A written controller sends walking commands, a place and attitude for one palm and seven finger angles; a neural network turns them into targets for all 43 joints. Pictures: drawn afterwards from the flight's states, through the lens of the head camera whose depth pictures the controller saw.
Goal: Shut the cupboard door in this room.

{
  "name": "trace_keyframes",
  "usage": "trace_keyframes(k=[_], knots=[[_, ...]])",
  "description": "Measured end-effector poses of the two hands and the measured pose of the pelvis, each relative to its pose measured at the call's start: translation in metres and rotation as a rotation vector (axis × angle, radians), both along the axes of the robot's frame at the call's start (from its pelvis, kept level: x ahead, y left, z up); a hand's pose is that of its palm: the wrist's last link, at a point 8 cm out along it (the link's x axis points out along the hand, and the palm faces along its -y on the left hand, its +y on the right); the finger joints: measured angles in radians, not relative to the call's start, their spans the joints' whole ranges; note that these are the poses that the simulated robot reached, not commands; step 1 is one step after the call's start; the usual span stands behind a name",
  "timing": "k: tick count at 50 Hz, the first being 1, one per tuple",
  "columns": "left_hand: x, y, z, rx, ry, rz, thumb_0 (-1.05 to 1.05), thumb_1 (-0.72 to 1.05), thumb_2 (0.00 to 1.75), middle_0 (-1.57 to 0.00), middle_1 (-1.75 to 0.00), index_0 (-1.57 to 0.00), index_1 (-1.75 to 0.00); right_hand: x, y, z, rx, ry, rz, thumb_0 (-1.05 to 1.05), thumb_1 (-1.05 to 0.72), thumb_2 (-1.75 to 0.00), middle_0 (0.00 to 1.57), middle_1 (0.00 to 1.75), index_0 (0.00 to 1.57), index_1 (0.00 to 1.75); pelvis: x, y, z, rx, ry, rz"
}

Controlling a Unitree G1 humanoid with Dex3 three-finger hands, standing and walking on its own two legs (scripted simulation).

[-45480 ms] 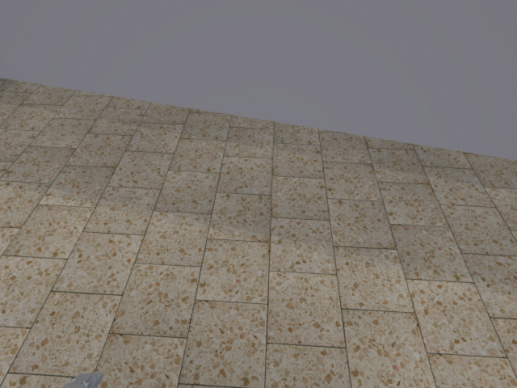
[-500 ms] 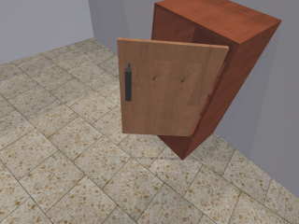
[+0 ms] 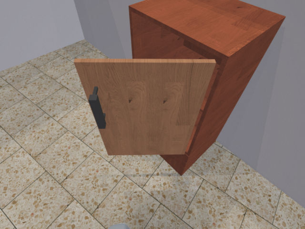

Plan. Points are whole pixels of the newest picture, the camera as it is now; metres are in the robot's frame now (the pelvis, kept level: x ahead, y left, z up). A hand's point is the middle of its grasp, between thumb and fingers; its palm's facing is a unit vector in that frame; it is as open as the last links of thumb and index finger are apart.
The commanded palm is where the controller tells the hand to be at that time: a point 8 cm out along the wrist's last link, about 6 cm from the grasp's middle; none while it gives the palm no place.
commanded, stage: come to a stop and stand still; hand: left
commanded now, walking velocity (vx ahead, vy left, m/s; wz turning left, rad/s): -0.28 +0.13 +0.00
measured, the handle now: (99, 108) +0.49 +0.21 -0.02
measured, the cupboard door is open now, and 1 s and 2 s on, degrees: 48 48 48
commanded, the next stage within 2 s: look again from close up in 1.74 s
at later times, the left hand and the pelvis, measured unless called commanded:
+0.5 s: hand out of the picture +0.06 +0.20 -0.17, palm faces -0.01 -0.96 -0.27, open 7.4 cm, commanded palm none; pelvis +0.03 +0.00 -0.01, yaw -3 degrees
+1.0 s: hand out of the picture +0.05 +0.24 -0.17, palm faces -0.09 -0.97 -0.24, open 7.4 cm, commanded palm none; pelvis +0.00 +0.05 +0.00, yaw -4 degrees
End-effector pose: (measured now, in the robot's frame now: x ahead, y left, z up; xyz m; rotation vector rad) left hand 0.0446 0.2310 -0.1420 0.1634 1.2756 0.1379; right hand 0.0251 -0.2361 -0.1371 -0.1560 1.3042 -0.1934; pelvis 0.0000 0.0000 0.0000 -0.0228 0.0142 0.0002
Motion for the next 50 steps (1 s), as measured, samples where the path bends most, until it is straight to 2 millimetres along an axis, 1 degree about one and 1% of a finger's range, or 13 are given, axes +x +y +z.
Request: trace_keyframes(k=[4,8,12,16,19,23,28,32,35,38,40,43,50], knots=[[0.001,-0.005,-0.014,-0.03,0.047,0.03,0.0,0.93,0.9,-0.2,-0.3,-0.2,-0.3,0.06,0.01,0.001,-0.005,-0.097,0.047,0.0,-0.91,-0.9,0.2,0.3,0.19,0.29,0.025,0.003,-0.006,-0.026,-0.017,-0.008],[0.006,-0.012,-0.019,-0.047,0.081,0.057,0.0,0.92,0.9,-0.2,-0.3,-0.2,-0.3,0.097,0.023,0.006,0.005,-0.122,0.078,0.0,-0.91,-0.9,0.2,0.3,0.2,0.29,0.042,0.002,-0.004,0.004,-0.019,-0.009],[0.008,-0.009,-0.013,-0.028,0.101,0.065,0.01,0.93,0.9,-0.2,-0.3,-0.2,-0.3,0.117,0.027,0.005,0.018,-0.128,0.087,0.0,-0.91,-0.9,0.2,0.3,0.2,0.29,0.046,0.002,-0.003,0.018,-0.009,-0.01],[0.009,-0.002,-0.007,0.016,0.097,0.057,0.01,0.92,0.9,-0.21,-0.3,-0.2,-0.3,0.12,0.018,-0.002,0.025,-0.126,0.076,0.0,-0.91,-0.9,0.2,0.3,0.2,0.29,0.042,-0.002,-0.005,0.028,0.0,-0.018],[0.01,0.003,-0.003,0.049,0.089,0.041,0.01,0.91,0.9,-0.21,-0.3,-0.2,-0.3,0.113,0.005,-0.006,0.02,-0.118,0.056,0.0,-0.9,-0.9,0.2,0.3,0.2,0.29,0.038,-0.004,-0.007,0.026,-0.001,-0.022],[0.011,0.009,0.0,0.071,0.073,0.018,0.01,0.91,0.9,-0.2,-0.3,-0.2,-0.3,0.094,-0.008,-0.006,-0.005,-0.083,0.023,0.0,-0.91,-0.9,0.2,0.3,0.2,0.29,0.034,-0.003,-0.007,0.028,-0.011,-0.033],[0.021,0.019,0.002,0.073,-0.002,-0.056,0.01,0.91,0.9,-0.21,-0.3,-0.2,-0.3,0.075,-0.011,0.004,-0.032,-0.145,-0.027,0.0,-0.91,-0.9,0.2,0.3,0.2,0.29,0.028,0.01,-0.008,0.026,-0.015,-0.072],[0.037,0.033,-0.003,0.064,-0.065,-0.075,0.01,0.9,0.9,-0.21,-0.3,-0.2,-0.3,0.056,0.002,0.004,-0.05,-0.164,-0.018,0.0,-0.91,-0.9,0.2,0.3,0.2,0.29,0.02,0.023,-0.014,0.014,-0.037,-0.067],[0.046,0.04,0.002,0.055,-0.113,-0.083,0.01,0.91,0.9,-0.21,-0.3,-0.2,-0.3,0.038,0.019,0.004,-0.034,-0.138,0.003,0.0,-0.91,-0.9,0.2,0.3,0.2,0.29,0.012,0.032,-0.011,0.007,-0.044,-0.066],[0.049,0.045,0.007,0.048,-0.138,-0.101,0.01,0.91,0.9,-0.2,-0.3,-0.2,-0.3,0.021,0.036,0.002,-0.003,-0.111,0.01,0.0,-0.91,-0.9,0.2,0.3,0.2,0.29,0.006,0.038,-0.007,0.006,-0.042,-0.068],[0.047,0.048,0.01,0.046,-0.137,-0.112,0.01,0.91,0.9,-0.2,-0.3,-0.2,-0.3,0.011,0.046,0.001,0.014,-0.095,0.004,0.0,-0.91,-0.9,0.2,0.3,0.2,0.29,0.002,0.042,-0.006,0.008,-0.037,-0.07],[0.039,0.053,0.011,0.046,-0.114,-0.122,0.0,0.91,0.9,-0.2,-0.3,-0.2,-0.3,-0.003,0.05,0.0,0.016,-0.073,-0.011,0.0,-0.93,-0.9,0.2,0.3,0.2,0.29,-0.001,0.047,-0.004,0.011,-0.031,-0.073],[0.008,0.058,0.005,0.04,-0.015,-0.106,0.01,0.91,0.9,-0.2,-0.3,-0.2,-0.3,-0.027,0.053,-0.001,0.018,0.004,-0.024,0.0,-0.92,-0.9,0.2,0.3,0.2,0.29,-0.001,0.052,-0.002,0.016,-0.023,-0.076]])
